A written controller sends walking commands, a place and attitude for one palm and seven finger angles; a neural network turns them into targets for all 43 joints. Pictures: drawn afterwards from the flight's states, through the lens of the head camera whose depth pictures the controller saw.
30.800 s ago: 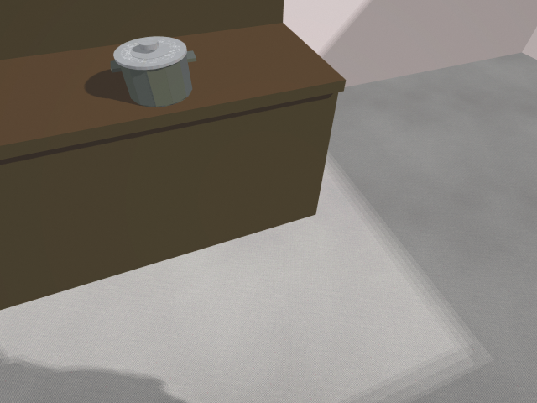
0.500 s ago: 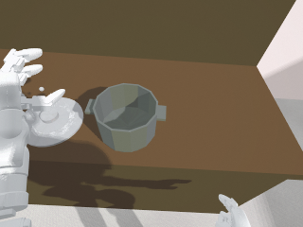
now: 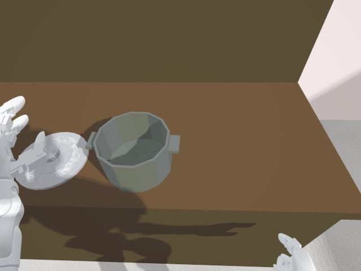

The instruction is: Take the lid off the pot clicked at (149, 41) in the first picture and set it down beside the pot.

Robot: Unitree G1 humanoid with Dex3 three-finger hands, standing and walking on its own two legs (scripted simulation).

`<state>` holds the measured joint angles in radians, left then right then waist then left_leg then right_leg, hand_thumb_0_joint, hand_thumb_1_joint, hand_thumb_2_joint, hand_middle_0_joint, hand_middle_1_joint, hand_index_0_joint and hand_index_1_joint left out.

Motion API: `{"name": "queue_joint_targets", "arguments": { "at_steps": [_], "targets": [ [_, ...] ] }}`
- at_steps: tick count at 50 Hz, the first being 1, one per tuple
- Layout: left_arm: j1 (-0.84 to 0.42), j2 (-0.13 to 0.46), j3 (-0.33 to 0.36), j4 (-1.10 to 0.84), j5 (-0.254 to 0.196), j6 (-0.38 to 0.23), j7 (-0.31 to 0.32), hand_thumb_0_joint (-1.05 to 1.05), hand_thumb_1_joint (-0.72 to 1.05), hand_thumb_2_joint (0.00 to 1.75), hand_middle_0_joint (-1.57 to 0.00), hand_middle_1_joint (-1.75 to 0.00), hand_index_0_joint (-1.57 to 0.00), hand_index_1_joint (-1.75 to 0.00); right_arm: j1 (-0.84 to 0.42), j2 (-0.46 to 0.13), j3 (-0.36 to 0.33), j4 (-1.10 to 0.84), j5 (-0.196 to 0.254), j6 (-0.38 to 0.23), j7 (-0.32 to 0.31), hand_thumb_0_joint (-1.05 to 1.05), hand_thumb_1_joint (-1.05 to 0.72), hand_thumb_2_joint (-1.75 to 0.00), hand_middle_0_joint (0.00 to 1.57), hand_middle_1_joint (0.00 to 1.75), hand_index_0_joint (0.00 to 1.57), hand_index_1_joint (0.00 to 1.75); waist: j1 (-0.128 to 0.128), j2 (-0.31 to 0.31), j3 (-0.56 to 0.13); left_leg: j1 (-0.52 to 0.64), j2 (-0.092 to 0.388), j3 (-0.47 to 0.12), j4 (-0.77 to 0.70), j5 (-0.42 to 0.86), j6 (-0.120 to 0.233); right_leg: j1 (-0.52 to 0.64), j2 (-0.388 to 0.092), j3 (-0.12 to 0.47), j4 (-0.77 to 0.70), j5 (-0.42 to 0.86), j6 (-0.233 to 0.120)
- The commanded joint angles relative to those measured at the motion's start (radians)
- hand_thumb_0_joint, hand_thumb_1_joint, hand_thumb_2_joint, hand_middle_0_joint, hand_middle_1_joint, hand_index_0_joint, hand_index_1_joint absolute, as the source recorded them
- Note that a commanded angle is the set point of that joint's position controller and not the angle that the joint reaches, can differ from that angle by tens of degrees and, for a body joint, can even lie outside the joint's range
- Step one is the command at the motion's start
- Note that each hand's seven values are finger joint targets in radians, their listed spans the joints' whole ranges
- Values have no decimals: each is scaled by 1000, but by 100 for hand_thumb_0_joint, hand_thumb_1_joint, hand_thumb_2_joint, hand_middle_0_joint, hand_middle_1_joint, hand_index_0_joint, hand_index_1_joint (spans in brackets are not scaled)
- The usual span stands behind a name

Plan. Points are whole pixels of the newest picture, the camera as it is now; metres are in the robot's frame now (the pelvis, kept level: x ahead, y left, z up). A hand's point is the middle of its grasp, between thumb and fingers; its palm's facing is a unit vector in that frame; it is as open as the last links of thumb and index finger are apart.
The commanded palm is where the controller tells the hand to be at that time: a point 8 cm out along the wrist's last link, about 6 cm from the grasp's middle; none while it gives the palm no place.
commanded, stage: draw the hand back to the body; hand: left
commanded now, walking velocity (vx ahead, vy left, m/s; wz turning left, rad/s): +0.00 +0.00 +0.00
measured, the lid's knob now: (49, 153) +0.40 +0.41 -0.01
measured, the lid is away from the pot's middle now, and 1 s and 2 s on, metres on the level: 0.25 0.25 0.25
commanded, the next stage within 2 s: step back with the hand held close in 0.98 s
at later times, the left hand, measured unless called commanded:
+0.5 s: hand (16, 190) +0.20 +0.29 +0.16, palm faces +0.44 -0.83 -0.33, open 7.4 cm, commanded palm +0.14 +0.31 +0.18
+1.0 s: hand (1, 218) +0.16 +0.28 +0.16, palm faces +0.40 -0.83 -0.38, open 7.4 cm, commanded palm +0.10 +0.32 +0.18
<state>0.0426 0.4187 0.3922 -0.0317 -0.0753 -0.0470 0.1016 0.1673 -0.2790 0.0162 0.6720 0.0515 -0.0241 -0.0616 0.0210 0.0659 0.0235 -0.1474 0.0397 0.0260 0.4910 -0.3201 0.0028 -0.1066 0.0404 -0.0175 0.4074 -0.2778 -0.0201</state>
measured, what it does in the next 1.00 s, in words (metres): stands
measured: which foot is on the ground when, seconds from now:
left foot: down 0.00-1.00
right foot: down 0.00-1.00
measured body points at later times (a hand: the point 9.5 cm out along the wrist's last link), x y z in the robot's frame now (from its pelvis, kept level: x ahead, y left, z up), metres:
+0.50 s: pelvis -0.03 +0.02 +0.00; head -0.04 +0.01 +0.45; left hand +0.17 +0.33 +0.18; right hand +0.16 -0.20 -0.08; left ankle -0.04 +0.12 -0.74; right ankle -0.04 -0.11 -0.74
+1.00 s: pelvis -0.02 +0.04 +0.00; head -0.04 +0.04 +0.45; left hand +0.13 +0.33 +0.18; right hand +0.18 -0.17 -0.07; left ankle -0.04 +0.12 -0.74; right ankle -0.04 -0.11 -0.74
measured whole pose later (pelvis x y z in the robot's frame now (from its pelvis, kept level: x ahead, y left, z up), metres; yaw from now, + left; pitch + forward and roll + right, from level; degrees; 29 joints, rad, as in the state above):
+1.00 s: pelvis -0.02 +0.04 +0.00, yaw +0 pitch -4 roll -2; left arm 0.52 0.36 0.29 -0.52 -0.06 -0.07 0.11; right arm 0.17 -0.22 0.06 0.62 0.01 -0.08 -0.06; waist 0.07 0.04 0.02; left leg -0.14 -0.01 0.04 0.50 -0.30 0.05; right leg -0.09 -0.01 -0.01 0.40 -0.25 0.03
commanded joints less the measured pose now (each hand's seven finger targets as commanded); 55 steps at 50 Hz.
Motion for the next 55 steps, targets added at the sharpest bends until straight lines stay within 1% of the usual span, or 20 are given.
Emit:
{"name": "queue_joint_targets", "arguments": {
  "at_steps": [1,4,6,8,10,13,16,18,21,27,29,30,32,39,41,45,48,51,54,55],
  "targets": [
    [-172,298,156,-201,-8,-76,23,0,78,89,-23,-36,-23,-36,-94,-108,-41,-147,-6,-55,-16,0,-90,-90,20,30,20,30,9,-38,-208,129,-5,34,-4,403,51,14,-74,6,-29,537,-13],
    [-132,201,62,-267,-12,-79,7,0,85,89,-21,-32,-21,-32,-117,-97,-36,-165,-3,-68,-12,0,-90,-90,20,30,20,30,6,16,-170,146,-1,30,-10,369,50,-25,-76,-1,-45,461,-13],
    [-91,178,42,-239,-14,-75,5,0,90,90,-20,-30,-20,-30,-115,-99,-34,-167,-4,-69,-11,0,-90,-90,20,30,20,30,2,-9,-141,136,-2,26,-26,329,51,-51,-67,-4,-58,396,-12],
    [-104,227,91,-262,-19,-79,12,0,90,90,-20,-30,-20,-30,-127,-102,-34,-167,-5,-69,-17,0,-90,-90,20,30,20,30,9,-58,-118,117,2,14,-37,278,51,-58,-69,-4,-72,333,-12],
    [-118,282,142,-330,-19,-96,19,0,90,90,-20,-30,-20,-30,-134,-100,-31,-168,-9,-74,-21,0,-90,-90,20,30,20,30,14,-38,-128,121,1,5,-44,268,49,-45,-72,3,-78,313,-17],
    [-71,233,108,-406,-14,-107,18,0,90,90,-20,-30,-20,-30,-141,-86,-24,-180,-16,-90,-21,0,-90,-90,20,30,20,30,26,41,-177,145,-1,2,-51,291,43,-19,-72,3,-66,319,-23],
    [-3,147,29,-376,-12,-95,9,0,90,90,-20,-30,-20,-30,-141,-85,-20,-182,-17,-95,-16,0,-90,-90,20,30,20,30,14,10,-131,134,2,-2,-66,256,41,-50,-63,-5,-77,269,-21],
    [23,147,29,-377,-14,-88,8,0,90,90,-20,-30,-20,-30,-145,-88,-22,-183,-16,-90,-18,0,-90,-90,20,30,20,30,15,-26,-93,112,7,-10,-73,219,41,-63,-65,-6,-90,227,-20],
    [67,191,80,-452,-10,-106,15,0,90,90,-20,-30,-20,-30,-151,-85,-21,-188,-23,-98,-21,0,-90,-90,20,30,20,30,30,7,-120,116,4,-12,-83,216,42,-46,-64,-1,-87,214,-24],
    [157,126,16,-521,-7,-97,10,0,90,90,-20,-30,-20,-30,-157,-79,-17,-197,-26,-106,-14,0,-90,-90,20,30,20,30,27,15,-73,88,15,-34,-97,179,31,-62,-64,-4,-89,162,-28],
    [194,133,22,-584,-1,-102,12,0,90,90,-20,-30,-20,-30,-156,-79,-17,-202,-29,-114,-13,0,-90,-90,20,30,20,30,33,38,-88,91,19,-39,-99,195,29,-52,-66,-5,-79,171,-31],
    [225,136,30,-577,-3,-101,13,0,90,90,-20,-30,-20,-30,-152,-77,-15,-199,-31,-113,-11,0,-90,-90,20,30,20,30,29,12,-80,84,19,-48,-103,193,27,-51,-63,-7,-76,167,-31],
    [255,134,27,-622,2,-101,14,0,90,90,-20,-30,-20,-30,-152,-77,-17,-207,-33,-115,-10,0,-90,-90,20,30,20,30,36,24,-96,83,22,-47,-105,199,25,-44,-62,-6,-71,171,-32],
    [378,96,2,-688,6,-96,13,0,90,90,-20,-30,-20,-30,-146,-71,-18,-216,-37,-118,-4,0,-90,-90,20,30,20,30,35,6,-64,54,28,-56,-103,193,18,-56,-64,-10,-66,162,-32],
    [402,99,-2,-742,14,-103,14,0,90,90,-20,-30,-20,-30,-145,-71,-16,-221,-40,-127,-1,0,-90,-90,20,30,20,30,37,37,-85,57,28,-62,-104,215,16,-51,-59,-9,-51,171,-34],
    [372,110,12,-712,11,-89,24,0,90,90,-20,-30,-20,-30,-134,-72,-16,-209,-39,-120,-6,0,-90,-90,20,30,20,30,26,21,-56,49,29,-67,-98,208,11,-62,-59,-4,-55,166,-34],
    [386,79,-12,-682,13,-84,22,0,90,90,-20,-30,-20,-30,-134,-70,-16,-212,-39,-115,-10,0,-90,-90,20,30,20,30,28,-1,-39,45,27,-62,-97,194,15,-75,-59,-10,-60,154,-31],
    [411,87,-10,-740,21,-94,20,0,90,90,-20,-30,-20,-30,-135,-68,-16,-220,-43,-124,-5,0,-90,-90,20,30,20,30,38,33,-91,66,27,-64,-91,248,14,-56,-59,-11,-42,184,-32],
    [426,99,1,-748,19,-86,24,0,90,90,-20,-30,-20,-30,-127,-67,-18,-219,-45,-121,-1,0,-90,-90,20,30,20,30,39,18,-105,69,28,-61,-79,289,10,-41,-65,-9,-37,220,-33],
    [244,265,193,-798,-14,-157,33,0,90,90,-20,-30,-20,-30,-95,-62,1,-277,-30,-97,-11,0,-90,-90,20,30,20,30,25,77,-28,33,41,-65,-85,182,43,-104,-101,91,-61,299,-28]
  ]
}}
